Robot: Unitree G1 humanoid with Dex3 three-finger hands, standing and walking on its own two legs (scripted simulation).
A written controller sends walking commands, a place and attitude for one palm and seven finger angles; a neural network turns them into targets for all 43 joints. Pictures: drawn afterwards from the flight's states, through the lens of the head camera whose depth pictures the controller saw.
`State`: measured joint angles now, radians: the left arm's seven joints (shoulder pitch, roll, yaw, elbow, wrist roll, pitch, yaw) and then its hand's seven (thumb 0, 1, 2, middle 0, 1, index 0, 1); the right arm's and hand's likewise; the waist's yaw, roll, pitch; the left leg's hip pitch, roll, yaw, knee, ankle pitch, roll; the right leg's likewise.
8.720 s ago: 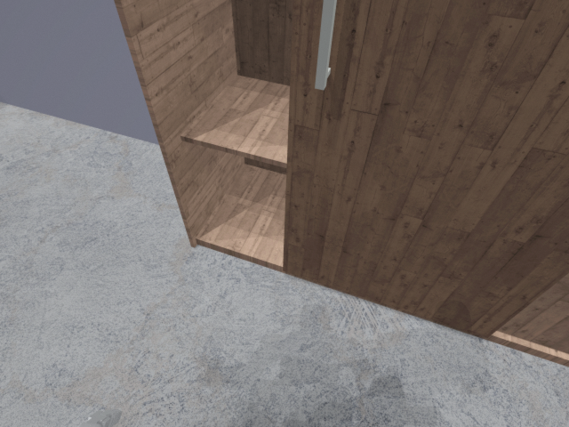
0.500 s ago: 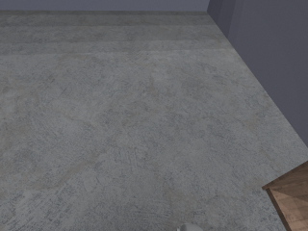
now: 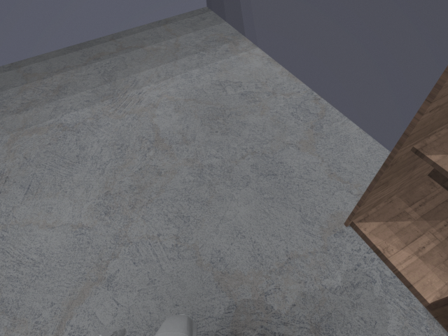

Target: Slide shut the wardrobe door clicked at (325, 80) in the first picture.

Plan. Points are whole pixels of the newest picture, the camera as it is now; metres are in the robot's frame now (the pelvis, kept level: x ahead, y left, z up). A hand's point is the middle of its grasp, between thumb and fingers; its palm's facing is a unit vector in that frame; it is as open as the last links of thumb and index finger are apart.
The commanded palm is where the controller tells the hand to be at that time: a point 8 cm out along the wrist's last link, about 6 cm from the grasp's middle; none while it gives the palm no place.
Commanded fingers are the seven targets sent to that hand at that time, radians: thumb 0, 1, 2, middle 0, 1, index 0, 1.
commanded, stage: turn to face it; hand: right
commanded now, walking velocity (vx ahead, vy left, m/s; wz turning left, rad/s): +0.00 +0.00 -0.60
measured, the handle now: out of the picture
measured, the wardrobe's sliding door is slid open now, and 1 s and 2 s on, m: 0.40 0.40 0.40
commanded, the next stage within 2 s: take the last steps up to it in 1.52 s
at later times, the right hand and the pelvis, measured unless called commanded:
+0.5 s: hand out of the picture +0.06 -0.15 -0.14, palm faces +0.29 +0.91 -0.30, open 7.4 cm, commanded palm none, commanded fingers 0.00 -0.90 -0.90 0.20 0.30 0.20 0.30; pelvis +0.01 +0.07 +0.00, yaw -18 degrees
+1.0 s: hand out of the picture -0.11 -0.20 -0.18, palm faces +0.61 +0.75 -0.24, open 7.4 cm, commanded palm none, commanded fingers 0.00 -0.90 -0.90 0.20 0.30 0.20 0.30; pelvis -0.02 +0.01 +0.00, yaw -35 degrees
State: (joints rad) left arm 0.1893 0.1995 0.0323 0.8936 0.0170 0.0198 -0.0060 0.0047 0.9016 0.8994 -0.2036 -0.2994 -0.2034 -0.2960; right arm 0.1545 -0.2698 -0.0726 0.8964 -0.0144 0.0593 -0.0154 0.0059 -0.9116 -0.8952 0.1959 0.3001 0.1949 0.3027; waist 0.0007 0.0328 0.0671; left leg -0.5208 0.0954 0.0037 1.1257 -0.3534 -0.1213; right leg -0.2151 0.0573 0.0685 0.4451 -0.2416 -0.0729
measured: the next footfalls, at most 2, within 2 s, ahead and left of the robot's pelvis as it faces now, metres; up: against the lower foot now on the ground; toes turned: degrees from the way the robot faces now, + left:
left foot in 0.28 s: +0.07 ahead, +0.16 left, +0.00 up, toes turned -9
right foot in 0.78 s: -0.03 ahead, -0.08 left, +0.00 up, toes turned -34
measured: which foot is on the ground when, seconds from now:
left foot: up 0.00-0.26, down 0.28-0.78, up 0.80-1.00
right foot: down 0.00-0.28, up 0.30-0.76, down 0.78-1.00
